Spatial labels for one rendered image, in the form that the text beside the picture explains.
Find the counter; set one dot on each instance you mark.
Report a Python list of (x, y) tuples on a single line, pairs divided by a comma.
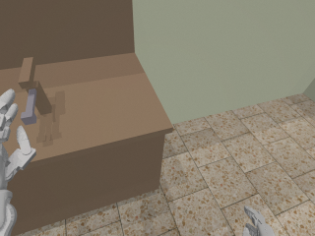
[(100, 127)]

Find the robot left forearm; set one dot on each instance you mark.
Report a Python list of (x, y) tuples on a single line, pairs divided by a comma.
[(8, 213)]

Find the tap lever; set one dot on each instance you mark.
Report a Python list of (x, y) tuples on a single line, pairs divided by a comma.
[(29, 117)]

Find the robot left hand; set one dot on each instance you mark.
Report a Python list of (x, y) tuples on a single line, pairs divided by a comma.
[(22, 156)]

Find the robot right hand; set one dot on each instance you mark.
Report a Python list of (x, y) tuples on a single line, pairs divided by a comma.
[(259, 221)]

